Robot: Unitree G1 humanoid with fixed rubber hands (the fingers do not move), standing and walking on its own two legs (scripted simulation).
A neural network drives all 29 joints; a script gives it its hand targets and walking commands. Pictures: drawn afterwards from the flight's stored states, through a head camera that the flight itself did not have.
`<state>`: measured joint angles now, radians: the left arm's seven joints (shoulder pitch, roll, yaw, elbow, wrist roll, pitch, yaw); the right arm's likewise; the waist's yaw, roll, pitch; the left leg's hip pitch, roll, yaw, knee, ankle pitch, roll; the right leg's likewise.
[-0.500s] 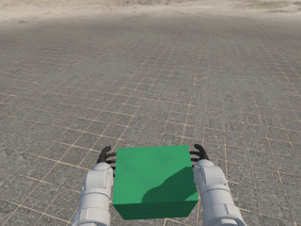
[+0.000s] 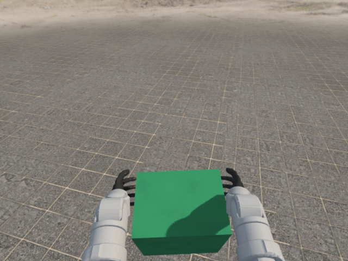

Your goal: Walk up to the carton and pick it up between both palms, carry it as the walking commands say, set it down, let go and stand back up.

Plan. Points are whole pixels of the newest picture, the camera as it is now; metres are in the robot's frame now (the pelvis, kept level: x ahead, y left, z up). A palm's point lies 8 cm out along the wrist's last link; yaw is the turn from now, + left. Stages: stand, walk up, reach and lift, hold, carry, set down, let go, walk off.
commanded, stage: carry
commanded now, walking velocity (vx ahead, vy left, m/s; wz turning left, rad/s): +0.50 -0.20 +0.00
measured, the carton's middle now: (179, 214) +0.28 -0.01 -0.04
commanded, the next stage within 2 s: none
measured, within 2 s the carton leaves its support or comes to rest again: neither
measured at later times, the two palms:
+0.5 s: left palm (149, 162) +0.35 +0.07 +0.09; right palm (264, 169) +0.31 -0.22 +0.10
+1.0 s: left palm (142, 166) +0.34 +0.09 +0.09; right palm (255, 170) +0.32 -0.20 +0.08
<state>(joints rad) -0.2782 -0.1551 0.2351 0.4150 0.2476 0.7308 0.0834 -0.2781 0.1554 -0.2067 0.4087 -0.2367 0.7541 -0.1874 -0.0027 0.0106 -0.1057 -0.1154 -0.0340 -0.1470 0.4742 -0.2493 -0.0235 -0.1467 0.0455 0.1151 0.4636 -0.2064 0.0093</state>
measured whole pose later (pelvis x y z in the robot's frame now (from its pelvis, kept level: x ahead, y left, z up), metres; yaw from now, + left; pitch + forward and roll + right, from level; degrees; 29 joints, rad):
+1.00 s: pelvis +0.08 -0.03 -0.02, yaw -5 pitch +2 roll +0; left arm -0.18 -0.14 0.08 -0.25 0.09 1.27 0.24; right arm -0.20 0.14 -0.06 -0.22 -0.11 1.27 -0.26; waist 0.00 0.00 -0.19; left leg -0.30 0.02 0.09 0.66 -0.39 0.02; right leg -0.32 0.02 -0.04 0.66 -0.38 -0.04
